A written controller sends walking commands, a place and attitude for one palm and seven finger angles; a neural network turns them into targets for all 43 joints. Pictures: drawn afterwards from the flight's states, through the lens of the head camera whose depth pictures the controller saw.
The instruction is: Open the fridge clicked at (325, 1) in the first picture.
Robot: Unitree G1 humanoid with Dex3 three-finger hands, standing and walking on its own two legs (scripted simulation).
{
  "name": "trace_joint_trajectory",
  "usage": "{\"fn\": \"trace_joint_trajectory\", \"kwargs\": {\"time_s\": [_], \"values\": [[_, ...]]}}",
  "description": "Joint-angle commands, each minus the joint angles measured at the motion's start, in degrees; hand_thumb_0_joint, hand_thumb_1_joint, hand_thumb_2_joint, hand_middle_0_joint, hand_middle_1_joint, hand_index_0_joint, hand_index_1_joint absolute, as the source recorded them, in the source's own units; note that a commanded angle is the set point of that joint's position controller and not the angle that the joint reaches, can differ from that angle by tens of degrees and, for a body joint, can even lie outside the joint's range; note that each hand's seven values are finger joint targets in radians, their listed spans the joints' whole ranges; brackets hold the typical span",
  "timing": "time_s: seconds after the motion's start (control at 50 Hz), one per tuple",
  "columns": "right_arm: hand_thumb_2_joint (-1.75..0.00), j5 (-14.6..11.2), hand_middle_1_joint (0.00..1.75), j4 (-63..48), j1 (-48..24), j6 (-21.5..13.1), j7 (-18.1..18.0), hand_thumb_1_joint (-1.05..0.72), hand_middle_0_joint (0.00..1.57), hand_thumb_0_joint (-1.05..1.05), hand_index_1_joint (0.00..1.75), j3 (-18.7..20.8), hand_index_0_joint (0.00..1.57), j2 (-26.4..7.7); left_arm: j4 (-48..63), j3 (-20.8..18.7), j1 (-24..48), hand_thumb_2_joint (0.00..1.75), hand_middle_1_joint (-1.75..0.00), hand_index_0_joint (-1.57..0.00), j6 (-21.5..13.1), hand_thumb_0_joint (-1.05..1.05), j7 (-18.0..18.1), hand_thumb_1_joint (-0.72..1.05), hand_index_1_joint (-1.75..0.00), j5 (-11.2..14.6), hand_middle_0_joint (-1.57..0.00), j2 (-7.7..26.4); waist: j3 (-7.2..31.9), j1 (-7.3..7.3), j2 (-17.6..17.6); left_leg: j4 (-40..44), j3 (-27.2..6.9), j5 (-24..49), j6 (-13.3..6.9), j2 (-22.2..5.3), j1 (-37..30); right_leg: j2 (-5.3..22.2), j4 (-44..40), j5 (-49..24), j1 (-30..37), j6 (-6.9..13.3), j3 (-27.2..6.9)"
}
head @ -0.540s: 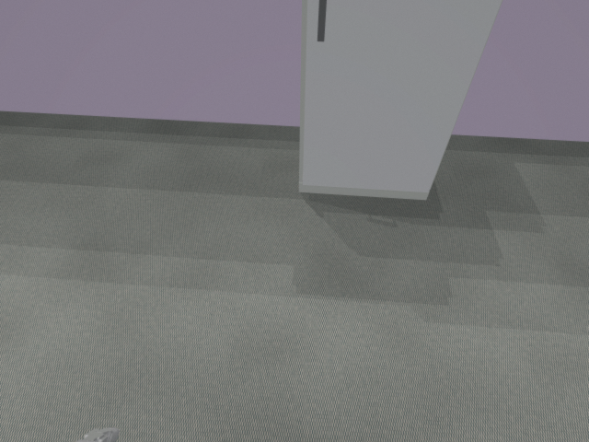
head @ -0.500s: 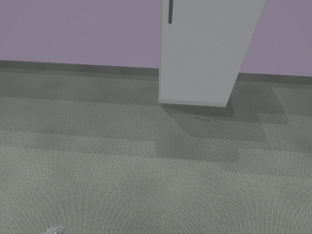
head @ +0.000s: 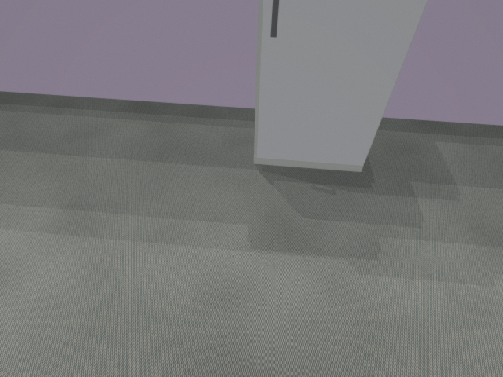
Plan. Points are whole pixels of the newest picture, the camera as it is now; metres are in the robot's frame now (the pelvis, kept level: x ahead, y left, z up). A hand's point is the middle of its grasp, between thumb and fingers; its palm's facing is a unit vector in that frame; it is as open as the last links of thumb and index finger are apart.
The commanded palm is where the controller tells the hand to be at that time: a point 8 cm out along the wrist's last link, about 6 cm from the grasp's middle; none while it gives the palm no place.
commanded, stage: stand and wait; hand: left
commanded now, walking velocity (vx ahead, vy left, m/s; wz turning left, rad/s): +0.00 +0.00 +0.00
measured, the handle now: out of the picture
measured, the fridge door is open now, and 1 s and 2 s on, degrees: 0 0 0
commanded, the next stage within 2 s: look at it before walking up in 0.28 s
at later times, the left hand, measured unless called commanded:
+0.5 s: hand out of the picture +0.07 +0.25 -0.15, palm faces -0.03 -0.94 -0.33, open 7.3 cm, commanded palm none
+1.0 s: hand out of the picture +0.07 +0.25 -0.15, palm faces -0.03 -0.94 -0.33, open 7.3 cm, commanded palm none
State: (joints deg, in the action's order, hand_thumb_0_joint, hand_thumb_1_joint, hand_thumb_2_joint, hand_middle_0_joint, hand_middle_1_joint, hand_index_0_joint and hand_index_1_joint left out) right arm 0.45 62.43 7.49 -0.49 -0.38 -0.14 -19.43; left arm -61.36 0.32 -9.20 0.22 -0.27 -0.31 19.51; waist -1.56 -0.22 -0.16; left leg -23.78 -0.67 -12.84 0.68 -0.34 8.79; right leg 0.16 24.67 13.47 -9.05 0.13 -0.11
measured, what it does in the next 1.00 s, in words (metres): stands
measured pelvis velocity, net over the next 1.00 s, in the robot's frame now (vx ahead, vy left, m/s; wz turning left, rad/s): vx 0.00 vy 0.00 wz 0.00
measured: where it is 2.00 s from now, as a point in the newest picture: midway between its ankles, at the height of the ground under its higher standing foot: (255, 368)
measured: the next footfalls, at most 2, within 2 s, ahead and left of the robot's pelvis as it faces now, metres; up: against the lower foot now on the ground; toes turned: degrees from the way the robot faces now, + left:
left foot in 1.68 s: +0.34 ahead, +0.11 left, +0.00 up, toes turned -3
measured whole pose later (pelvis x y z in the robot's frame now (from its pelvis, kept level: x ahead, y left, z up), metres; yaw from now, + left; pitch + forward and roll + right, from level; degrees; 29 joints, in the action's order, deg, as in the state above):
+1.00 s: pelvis +0.00 +0.00 +0.00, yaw +0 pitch -2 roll +0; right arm 0.2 64.0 6.4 -0.8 -0.2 -0.5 -19.5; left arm -62.4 0.4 -8.1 -0.1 -0.3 -0.4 19.8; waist -1.9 -0.2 -0.2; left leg -20.9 -0.3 -11.4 0.5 -0.3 7.5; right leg 0.2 21.6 11.8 -7.8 -0.1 -0.4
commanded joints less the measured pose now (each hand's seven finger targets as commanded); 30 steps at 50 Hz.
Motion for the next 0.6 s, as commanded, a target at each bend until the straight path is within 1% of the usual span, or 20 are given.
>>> {"fn": "trace_joint_trajectory", "kwargs": {"time_s": [0.0, 0.04, 0.08, 0.14, 0.18, 0.22, 0.24, 0.32, 0.4, 0.44, 0.46, 0.54, 0.58], "values": [[-0.90, 0.1, 0.30, -3.7, -3.5, -1.5, -0.5, -0.90, 0.20, 0.00, 0.30, 2.3, 0.20, -11.7, 3.6, -2.3, 3.5, 0.90, -0.30, -0.20, -1.7, 0.00, 0.9, 0.90, -0.30, -0.2, -0.20, 11.9, 2.8, 0.09, 0.4, 4.6, -5.2, 6.8, -2.4, -5.9, 0.2, 6.6, -5.5, -5.5, -0.1, 2.0, -6.2], [-0.90, 0.1, 0.30, -3.5, -3.2, -1.5, -0.4, -0.90, 0.20, 0.00, 0.30, 2.2, 0.20, -11.7, 3.4, -2.3, 3.4, 0.90, -0.30, -0.20, -1.7, 0.00, 0.9, 0.90, -0.30, -0.2, -0.20, 12.0, 2.9, 0.11, -0.3, 4.7, -5.5, 6.3, -2.4, -5.9, 0.3, 6.6, -5.7, -4.7, 0.1, 2.0, -6.1], [-0.90, 0.1, 0.30, -3.1, -3.2, -1.5, -0.4, -0.90, 0.20, 0.00, 0.30, 2.2, 0.20, -11.9, 3.0, -2.3, 3.5, 0.90, -0.30, -0.20, -1.6, 0.00, 0.8, 0.90, -0.30, -0.2, -0.20, 12.0, 1.9, -0.05, 0.0, 5.3, -5.5, 5.1, -2.4, -6.0, 0.7, 6.6, -6.1, -3.2, -0.5, 1.8, -6.2], [-0.90, 0.0, 0.30, -2.8, -2.9, -1.4, -0.4, -0.90, 0.20, 0.00, 0.30, 2.2, 0.20, -11.9, 2.9, -2.3, 3.2, 0.90, -0.30, -0.20, -1.7, 0.00, 0.8, 0.90, -0.30, -0.2, -0.20, 12.2, 2.1, -0.02, -0.4, 5.1, -5.5, 5.1, -2.4, -5.9, 0.6, 6.7, -6.6, -2.6, -0.7, 1.9, -6.4], [-0.90, 0.1, 0.30, -2.6, -2.7, -1.5, -0.4, -0.90, 0.20, 0.00, 0.30, 2.2, 0.20, -12.0, 2.8, -2.2, 3.4, 0.90, -0.30, -0.20, -1.7, 0.00, 0.8, 0.90, -0.30, -0.2, -0.20, 12.1, 2.7, 0.16, -0.4, 5.2, -5.6, 5.8, -2.3, -6.0, 0.1, 6.7, -6.3, -3.5, -0.5, 1.9, -6.4], [-0.90, 0.1, 0.30, -2.5, -2.7, -1.5, -0.4, -0.90, 0.20, 0.00, 0.30, 2.1, 0.20, -12.0, 2.7, -2.2, 3.4, 0.90, -0.30, -0.20, -1.7, 0.00, 0.8, 0.90, -0.30, -0.2, -0.20, 12.1, 2.3, 0.09, 0.1, 5.6, -5.7, 5.3, -2.3, -6.0, 0.5, 6.5, -6.5, -3.2, -0.5, 1.8, -6.5], [-0.90, 0.1, 0.30, -2.5, -2.9, -1.5, -0.3, -0.90, 0.20, 0.00, 0.30, 2.2, 0.20, -11.9, 2.7, -2.2, 3.4, 0.90, -0.30, -0.20, -1.7, 0.00, 0.9, 0.90, -0.30, -0.3, -0.20, 12.1, 1.8, 0.00, -0.3, 5.6, -5.7, 5.1, -2.4, -6.0, 0.5, 6.6, -6.5, -2.9, -0.9, 1.8, -6.4], [-0.90, 0.1, 0.30, -2.4, -2.7, -1.6, -0.3, -0.90, 0.20, 0.00, 0.30, 2.2, 0.20, -12.0, 2.7, -2.2, 3.6, 0.90, -0.30, -0.20, -1.7, 0.00, 0.8, 0.90, -0.30, -0.3, -0.20, 12.0, 2.4, 0.22, -0.4, 5.7, -5.6, 6.0, -2.3, -6.1, 0.1, 6.6, -6.5, -4.1, -0.5, 1.8, -6.5], [-0.90, 0.1, 0.30, -2.4, -3.0, -1.6, -0.3, -0.90, 0.20, 0.00, 0.30, 2.2, 0.20, -12.0, 2.8, -2.2, 3.7, 0.90, -0.30, -0.20, -1.7, 0.00, 0.8, 0.90, -0.30, -0.3, -0.20, 11.9, 2.0, 0.12, -0.1, 6.0, -5.7, 6.1, -2.3, -6.2, 0.0, 6.5, -6.4, -4.2, -0.8, 1.7, -6.3], [-0.90, 0.0, 0.30, -2.5, -3.0, -1.6, -0.3, -0.90, 0.20, 0.00, 0.30, 2.2, 0.20, -12.0, 2.8, -2.2, 3.4, 0.90, -0.30, -0.20, -1.7, 0.00, 0.9, 0.90, -0.30, -0.4, -0.20, 12.0, 2.7, -0.04, 0.1, 5.8, -5.7, 6.5, -2.4, -6.3, -0.4, 6.5, -6.4, -4.7, -0.3, 1.7, -6.2], [-0.90, 0.0, 0.30, -2.5, -3.1, -1.6, -0.3, -0.90, 0.20, 0.00, 0.30, 2.2, 0.20, -11.8, 2.9, -2.2, 3.6, 0.90, -0.30, -0.20, -1.7, 0.00, 0.9, 0.90, -0.30, -0.4, -0.20, 12.0, 2.0, 0.05, 0.3, 6.0, -5.6, 6.2, -2.3, -6.2, 0.0, 6.5, -6.5, -4.6, -0.6, 1.7, -6.2], [-0.90, 0.0, 0.30, -2.6, -3.2, -1.6, -0.3, -0.90, 0.20, 0.00, 0.30, 2.2, 0.20, -11.9, 2.9, -2.2, 3.6, 0.90, -0.30, -0.20, -1.7, 0.00, 0.8, 0.90, -0.30, -0.4, -0.20, 11.9, 1.9, 0.07, -0.1, 6.0, -5.7, 6.4, -2.4, -6.2, -0.1, 6.5, -6.6, -4.7, -0.8, 1.6, -6.2], [-0.90, 0.1, 0.30, -2.5, -3.3, -1.6, -0.3, -0.90, 0.20, 0.00, 0.30, 2.3, 0.20, -12.0, 2.8, -2.2, 3.6, 0.90, -0.30, -0.20, -1.7, 0.00, 0.8, 0.90, -0.30, -0.4, -0.20, 11.8, 2.6, 0.16, 0.4, 6.2, -5.5, 6.4, -2.3, -6.3, -0.8, 6.5, -6.6, -4.7, -0.6, 1.6, -6.2]]}}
